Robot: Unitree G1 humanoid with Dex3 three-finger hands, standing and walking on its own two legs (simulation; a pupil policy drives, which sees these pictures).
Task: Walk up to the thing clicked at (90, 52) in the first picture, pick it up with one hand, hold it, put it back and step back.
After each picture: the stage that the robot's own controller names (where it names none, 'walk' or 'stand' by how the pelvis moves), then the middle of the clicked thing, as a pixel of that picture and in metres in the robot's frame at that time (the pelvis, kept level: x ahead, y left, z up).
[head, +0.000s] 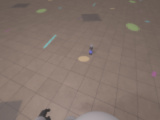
stand; (91, 49) +1.45 +0.00 -0.65
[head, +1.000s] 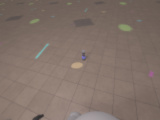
walk; (83, 55) +1.31 +0.26 -0.63
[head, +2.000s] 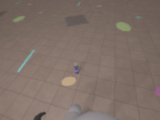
walk; (76, 68) +0.84 +0.30 -0.64
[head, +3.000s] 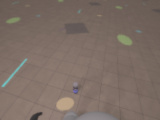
walk; (75, 88) +0.54 +0.18 -0.64
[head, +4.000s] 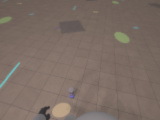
stand; (71, 93) +0.44 +0.21 -0.65
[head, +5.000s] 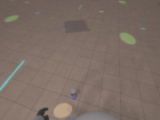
stand; (73, 94) +0.43 +0.19 -0.65
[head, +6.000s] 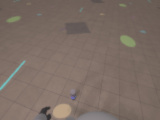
stand; (73, 94) +0.43 +0.18 -0.66
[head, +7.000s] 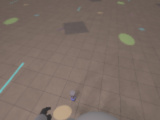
stand; (73, 96) +0.41 +0.20 -0.66
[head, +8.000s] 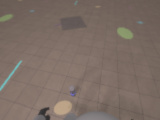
stand; (72, 91) +0.43 +0.22 -0.65
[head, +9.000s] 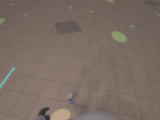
stand; (70, 98) +0.37 +0.21 -0.65
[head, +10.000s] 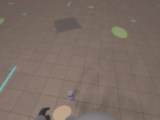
stand; (71, 95) +0.38 +0.23 -0.65
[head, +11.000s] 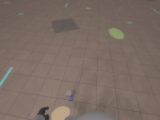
stand; (69, 96) +0.38 +0.23 -0.65
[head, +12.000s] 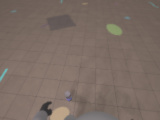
stand; (68, 96) +0.34 +0.23 -0.64
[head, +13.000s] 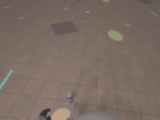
stand; (69, 97) +0.38 +0.24 -0.65
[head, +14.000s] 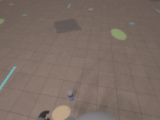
stand; (70, 95) +0.39 +0.23 -0.65
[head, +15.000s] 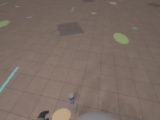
stand; (71, 98) +0.39 +0.21 -0.66
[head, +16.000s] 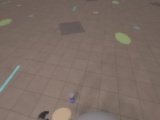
stand; (71, 97) +0.39 +0.20 -0.66
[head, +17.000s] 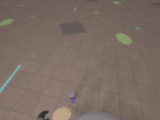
go down; (72, 97) +0.39 +0.20 -0.66
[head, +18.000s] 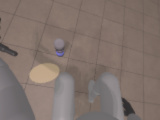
go down; (59, 49) +0.51 +0.19 -0.26
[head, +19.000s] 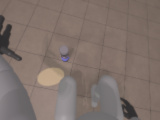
approach; (64, 55) +0.51 +0.17 -0.28
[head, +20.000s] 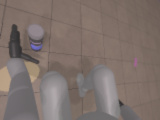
close in; (36, 40) +0.52 +0.22 -0.18
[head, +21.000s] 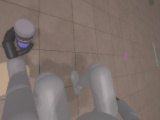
close; (24, 37) +0.51 +0.23 -0.18
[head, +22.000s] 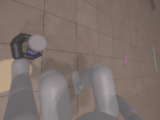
lift; (34, 47) +0.45 +0.20 -0.19
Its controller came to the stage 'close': yes
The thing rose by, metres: 0.38
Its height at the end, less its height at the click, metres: +0.38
